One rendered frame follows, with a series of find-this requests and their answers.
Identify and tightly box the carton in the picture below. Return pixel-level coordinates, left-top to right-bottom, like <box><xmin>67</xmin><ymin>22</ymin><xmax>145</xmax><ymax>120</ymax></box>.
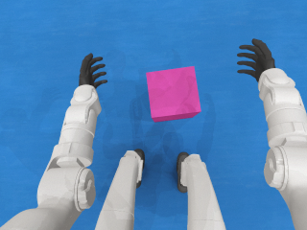
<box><xmin>146</xmin><ymin>66</ymin><xmax>201</xmax><ymax>123</ymax></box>

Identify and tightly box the left robot upper arm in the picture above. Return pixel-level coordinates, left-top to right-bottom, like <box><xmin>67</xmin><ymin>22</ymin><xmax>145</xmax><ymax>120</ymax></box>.
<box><xmin>0</xmin><ymin>167</ymin><xmax>96</xmax><ymax>230</ymax></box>

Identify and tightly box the right robot shin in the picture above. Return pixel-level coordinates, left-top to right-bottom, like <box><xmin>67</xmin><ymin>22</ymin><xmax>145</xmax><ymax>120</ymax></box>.
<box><xmin>180</xmin><ymin>154</ymin><xmax>206</xmax><ymax>187</ymax></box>

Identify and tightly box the robot left hand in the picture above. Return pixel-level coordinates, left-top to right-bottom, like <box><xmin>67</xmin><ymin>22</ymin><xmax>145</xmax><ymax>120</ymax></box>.
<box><xmin>79</xmin><ymin>53</ymin><xmax>107</xmax><ymax>89</ymax></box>

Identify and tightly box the right robot upper arm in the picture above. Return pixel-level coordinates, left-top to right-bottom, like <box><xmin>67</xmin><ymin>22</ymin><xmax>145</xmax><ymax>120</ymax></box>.
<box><xmin>264</xmin><ymin>145</ymin><xmax>307</xmax><ymax>230</ymax></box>

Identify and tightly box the robot right hand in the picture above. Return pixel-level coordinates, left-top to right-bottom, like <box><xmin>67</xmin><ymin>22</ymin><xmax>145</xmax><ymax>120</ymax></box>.
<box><xmin>237</xmin><ymin>38</ymin><xmax>276</xmax><ymax>82</ymax></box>

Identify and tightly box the robot right forearm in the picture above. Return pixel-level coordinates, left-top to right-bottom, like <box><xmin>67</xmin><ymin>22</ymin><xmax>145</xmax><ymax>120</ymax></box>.
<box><xmin>258</xmin><ymin>68</ymin><xmax>307</xmax><ymax>148</ymax></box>

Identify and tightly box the robot left forearm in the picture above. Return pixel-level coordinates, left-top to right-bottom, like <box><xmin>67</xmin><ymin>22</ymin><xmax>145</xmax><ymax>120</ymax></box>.
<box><xmin>36</xmin><ymin>84</ymin><xmax>102</xmax><ymax>205</ymax></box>

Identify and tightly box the robot right foot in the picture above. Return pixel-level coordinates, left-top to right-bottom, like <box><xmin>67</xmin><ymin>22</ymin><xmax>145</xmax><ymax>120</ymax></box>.
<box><xmin>177</xmin><ymin>152</ymin><xmax>189</xmax><ymax>193</ymax></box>

